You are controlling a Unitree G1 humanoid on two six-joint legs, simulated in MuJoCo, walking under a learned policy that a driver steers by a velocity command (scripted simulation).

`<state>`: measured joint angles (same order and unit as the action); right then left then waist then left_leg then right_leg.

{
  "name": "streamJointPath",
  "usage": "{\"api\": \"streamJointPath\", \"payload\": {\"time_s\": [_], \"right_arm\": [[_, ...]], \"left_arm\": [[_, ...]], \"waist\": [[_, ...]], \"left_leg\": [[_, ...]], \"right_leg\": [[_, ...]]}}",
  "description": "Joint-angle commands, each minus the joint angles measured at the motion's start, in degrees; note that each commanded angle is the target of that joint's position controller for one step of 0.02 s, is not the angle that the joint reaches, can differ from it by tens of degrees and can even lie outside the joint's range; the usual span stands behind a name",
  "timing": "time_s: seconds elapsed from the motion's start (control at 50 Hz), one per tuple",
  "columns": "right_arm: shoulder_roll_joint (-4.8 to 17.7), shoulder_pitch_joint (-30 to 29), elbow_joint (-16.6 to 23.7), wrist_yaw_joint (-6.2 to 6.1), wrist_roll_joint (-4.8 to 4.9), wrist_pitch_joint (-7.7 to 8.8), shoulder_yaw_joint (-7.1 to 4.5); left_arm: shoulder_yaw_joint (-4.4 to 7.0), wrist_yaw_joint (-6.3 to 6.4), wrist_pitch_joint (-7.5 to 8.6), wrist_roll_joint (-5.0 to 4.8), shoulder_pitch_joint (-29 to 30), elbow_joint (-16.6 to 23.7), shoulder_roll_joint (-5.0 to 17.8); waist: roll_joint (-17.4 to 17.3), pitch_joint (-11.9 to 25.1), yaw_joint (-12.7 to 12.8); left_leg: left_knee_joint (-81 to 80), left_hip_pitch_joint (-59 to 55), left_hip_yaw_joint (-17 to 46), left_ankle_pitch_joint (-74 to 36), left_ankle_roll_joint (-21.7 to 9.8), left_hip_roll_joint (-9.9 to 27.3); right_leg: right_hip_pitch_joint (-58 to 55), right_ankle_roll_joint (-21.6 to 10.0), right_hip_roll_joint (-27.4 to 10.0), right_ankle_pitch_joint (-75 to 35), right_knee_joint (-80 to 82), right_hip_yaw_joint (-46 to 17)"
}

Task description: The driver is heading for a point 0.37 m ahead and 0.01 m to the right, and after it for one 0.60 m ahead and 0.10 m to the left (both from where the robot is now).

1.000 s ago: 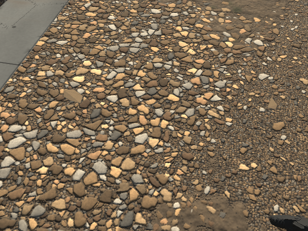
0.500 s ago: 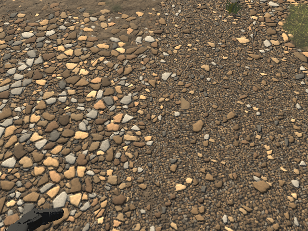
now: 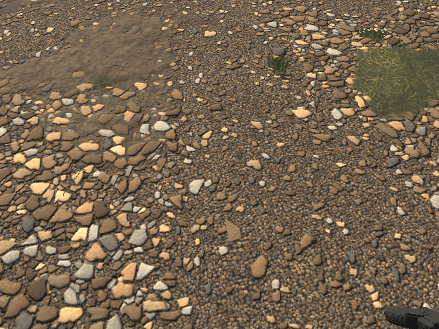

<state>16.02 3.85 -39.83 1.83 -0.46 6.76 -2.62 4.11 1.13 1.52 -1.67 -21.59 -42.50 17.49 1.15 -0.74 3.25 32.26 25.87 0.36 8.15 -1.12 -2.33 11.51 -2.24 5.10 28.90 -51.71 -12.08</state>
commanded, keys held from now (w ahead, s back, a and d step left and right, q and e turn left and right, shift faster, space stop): w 0.40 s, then w+q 0.38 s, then no key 0.22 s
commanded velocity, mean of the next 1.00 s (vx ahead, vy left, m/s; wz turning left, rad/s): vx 0.46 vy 0.00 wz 0.09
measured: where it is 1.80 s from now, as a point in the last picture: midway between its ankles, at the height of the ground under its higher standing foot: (254, 278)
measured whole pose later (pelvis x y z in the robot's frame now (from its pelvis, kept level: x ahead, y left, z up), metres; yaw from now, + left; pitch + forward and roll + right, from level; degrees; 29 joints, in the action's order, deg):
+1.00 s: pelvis +0.52 -0.02 +0.00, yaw +10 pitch +2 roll -1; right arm 15.6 3.8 -38.8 2.2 -1.0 2.5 -2.2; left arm 2.7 0.3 3.2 -0.1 -16.5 -51.1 16.3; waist -1.1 -4.0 2.4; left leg 33.5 29.3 -1.7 6.3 -4.1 -1.0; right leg 9.4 1.8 -1.9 32.1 -53.5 4.7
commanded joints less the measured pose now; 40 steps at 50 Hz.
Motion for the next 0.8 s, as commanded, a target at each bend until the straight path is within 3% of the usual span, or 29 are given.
{"api": "streamJointPath", "payload": {"time_s": [0.02, 0.04, 0.06, 0.1, 0.16, 0.24, 0.3, 0.36, 0.4, 0.42, 0.44, 0.46, 0.48, 0.5, 0.52, 0.54, 0.56, 0.6, 0.64, 0.74, 0.8], "right_arm": [[7.9, 13.9, -0.4, -0.23, 0.81, -0.63, -2.89], [7.2, 11.4, -0.4, -0.36, 0.18, -0.97, -2.48], [5.9, 10.0, -0.6, -0.51, -0.22, -0.97, -2.00], [5.0, 9.6, -1.3, -0.61, -0.20, -0.68, -1.58], [7.4, 11.2, -2.7, -0.79, 0.79, -0.39, -2.14], [9.6, 13.2, -4.1, -1.12, 1.37, -1.17, -2.51], [10.4, 16.7, -5.8, -1.15, 1.83, -1.81, -2.55], [11.1, 18.4, -7.2, -1.32, 2.18, -2.75, -2.71], [12.0, 17.5, -7.4, -1.64, 2.35, -3.41, -2.89], [11.1, 17.9, -7.5, -1.72, 2.40, -3.59, -2.47], [8.7, 17.2, -6.5, -1.77, 1.50, -3.43, -1.33], [2.4, 22.3, -4.4, -1.57, 0.61, -2.44, 0.81], [5.3, 21.2, -5.2, -1.59, 1.67, -1.52, 0.14], [9.5, 16.7, -3.9, -1.39, 3.09, -1.15, -1.30], [9.2, 14.1, -3.4, -1.41, 3.14, -1.25, -1.37], [8.5, 13.0, -3.4, -1.51, 2.43, -1.69, -1.50], [7.8, 13.9, -3.8, -1.61, 2.11, -2.54, -1.77], [5.3, 15.8, -4.6, -1.58, 2.20, -4.04, -1.52], [4.6, 14.3, -3.9, -1.72, 2.09, -4.75, -1.62], [3.0, 6.6, -1.2, -0.49, 1.65, -4.24, -1.00], [1.8, 0.2, 1.6, 0.56, 1.27, -4.06, -0.27]], "left_arm": [[0.90, -0.07, 1.36, -0.32, 1.0, 4.8, 7.7], [0.82, -0.09, 1.56, 0.44, 5.0, 5.9, 7.2], [0.93, -0.25, 1.72, 0.97, 6.6, 6.3, 6.4], [0.51, -0.70, 1.71, 0.76, 5.4, 5.7, 4.2], [-0.47, -0.95, 1.80, 1.41, 8.5, 6.7, 1.9], [-1.46, -1.83, 2.67, 1.30, 15.7, 7.9, 0.5], [-1.49, -2.54, 2.98, 0.73, 20.4, 8.9, 0.9], [-1.15, -3.23, 3.23, 0.50, 23.0, 10.0, 2.2], [-0.25, -3.30, 3.39, 0.77, 19.0, 9.0, 4.0], [1.02, -2.91, 3.38, 1.18, 12.4, 6.9, 6.1], [2.34, -2.27, 3.29, 1.74, 2.5, 4.9, 9.4], [3.74, -1.74, 2.73, 2.39, -3.4, 4.0, 15.6], [2.65, -1.74, 2.53, 1.89, -4.7, 3.6, 11.3], [1.55, -1.77, 2.71, 1.55, -1.2, 3.4, 8.6], [0.87, -1.82, 2.87, 1.50, 2.6, 3.5, 6.6], [0.28, -2.04, 3.16, 1.63, 6.0, 3.4, 4.6], [-0.01, -2.17, 3.73, 2.02, 8.4, 3.3, 3.4], [0.22, -2.25, 4.79, 2.43, 10.4, 2.4, 3.0], [0.64, -1.95, 5.45, 2.83, 10.4, 1.1, 3.8], [1.06, -0.90, 5.24, 2.58, 9.0, -1.3, 5.8], [1.40, -0.51, 4.36, 1.96, 5.7, -3.3, 7.1]], "waist": [[-8.0, 6.3, -7.8], [-5.2, 2.1, -6.9], [-5.1, 0.2, -5.7], [-7.3, 0.3, -3.9], [-6.6, -0.2, -4.3], [-5.6, -0.9, -6.5], [-5.8, -1.6, -8.2], [-6.3, -2.5, -7.7], [-6.5, -0.3, -4.3], [-5.4, 3.8, -1.0], [-2.9, 11.0, 3.7], [10.8, 19.5, 3.0], [11.5, 21.6, 4.2], [8.0, 12.4, 3.7], [6.2, 7.8, 1.9], [5.0, 4.0, 0.2], [6.3, 2.2, -1.8], [5.7, 1.1, -3.8], [3.7, -0.3, -4.3], [1.5, -2.6, -2.1], [-0.4, -5.3, 0.4]], "left_leg": [[-16.6, -34.3, 35.7, 23.7, -11.5, 22.2], [-17.6, -27.4, 29.2, 17.1, -10.8, 19.8], [-18.7, -23.0, 24.6, 11.3, -10.6, 17.8], [-20.8, -19.2, 19.1, 4.0, -10.4, 15.3], [-23.4, -18.5, 14.2, -3.6, -12.1, 15.5], [-24.3, -18.0, 7.2, -7.9, -10.6, 13.6], [-23.6, -19.2, 5.8, -8.2, -9.8, 14.3], [-21.5, -23.5, 6.4, -10.2, -8.7, 16.7], [-15.9, -24.8, 5.0, -20.3, -7.1, 16.6], [-7.4, -22.6, 3.2, -27.2, -5.8, 14.0], [6.4, -13.8, 1.3, -20.8, -3.7, 11.3], [29.0, 8.8, -2.5, 6.4, 0.7, 2.5], [37.7, 15.4, 5.3, 24.8, 0.5, 1.7], [40.5, 19.4, 6.3, 21.2, -0.1, 4.6], [38.6, 18.6, 5.0, 16.2, -0.2, 7.1], [35.8, 17.2, 4.7, 12.3, 0.2, 8.5], [33.9, 13.8, 5.2, 9.3, 0.6, 9.9], [33.2, 10.1, 5.1, 5.7, 1.6, 10.2], [30.9, 11.9, 6.0, 1.6, 2.4, 10.1], [14.2, 12.1, 3.5, -12.3, 2.0, 8.9], [6.8, 12.5, 0.9, -13.2, 0.6, 8.1]], "right_leg": [[33.0, 1.2, -4.5, -2.5, -23.7, 1.6], [32.1, 1.0, -6.0, -5.7, -21.2, 3.2], [30.5, 0.8, -7.9, -8.3, -17.6, 3.4], [26.3, 0.8, -9.6, -10.3, -12.8, 5.1], [27.1, 1.8, -10.7, -14.0, -4.1, 7.5], [23.2, 2.5, -10.0, -26.0, 11.0, 9.8], [20.0, 2.5, -8.5, -30.1, 17.1, 11.1], [19.1, 0.7, -7.8, -26.7, 21.0, 11.1], [11.6, -1.2, -6.1, -24.6, 24.1, 12.7], [0.8, -2.7, -4.9, -24.6, 25.8, 13.4], [-15.0, -5.5, -11.0, -24.6, 24.0, 7.4], [-35.8, -13.7, -26.6, -17.6, 26.0, -16.6], [-33.9, -15.2, -28.9, -10.3, 32.6, -27.4], [-26.6, -12.5, -26.9, -8.8, 33.9, -19.1], [-19.5, -10.7, -24.3, -10.9, 35.5, -11.9], [-13.4, -9.8, -22.0, -13.8, 37.8, -6.9], [-8.4, -8.9, -20.3, -17.1, 40.0, -2.6], [-3.2, -8.9, -19.2, -22.9, 43.1, 3.0], [-2.3, -9.1, -19.1, -28.0, 44.4, 7.6], [-4.5, -7.5, -17.7, -33.0, 45.4, 16.9], [-8.2, -7.2, -19.1, -37.4, 44.2, 19.4]]}}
